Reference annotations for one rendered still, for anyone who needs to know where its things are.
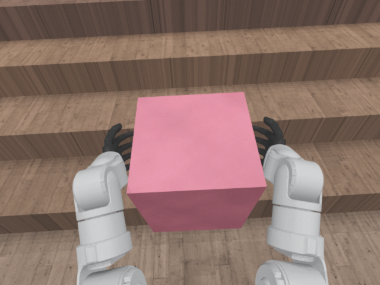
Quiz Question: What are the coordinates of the carton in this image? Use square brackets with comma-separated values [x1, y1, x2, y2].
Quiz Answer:
[126, 92, 267, 232]

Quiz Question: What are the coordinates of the left robot forearm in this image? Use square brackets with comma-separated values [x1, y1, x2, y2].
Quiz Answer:
[72, 151, 132, 285]

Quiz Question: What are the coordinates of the left robot hand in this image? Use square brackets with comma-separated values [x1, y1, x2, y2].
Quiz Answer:
[102, 123, 134, 171]

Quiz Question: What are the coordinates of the right robot hand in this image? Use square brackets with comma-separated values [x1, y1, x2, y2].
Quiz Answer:
[252, 117, 286, 166]

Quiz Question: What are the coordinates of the robot right upper arm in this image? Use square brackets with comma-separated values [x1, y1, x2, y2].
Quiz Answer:
[255, 260, 327, 285]

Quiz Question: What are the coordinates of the robot left upper arm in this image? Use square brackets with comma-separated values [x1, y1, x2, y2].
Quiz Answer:
[82, 265, 147, 285]

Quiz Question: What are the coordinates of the right robot forearm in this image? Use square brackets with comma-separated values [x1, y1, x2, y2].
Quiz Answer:
[263, 144, 329, 285]

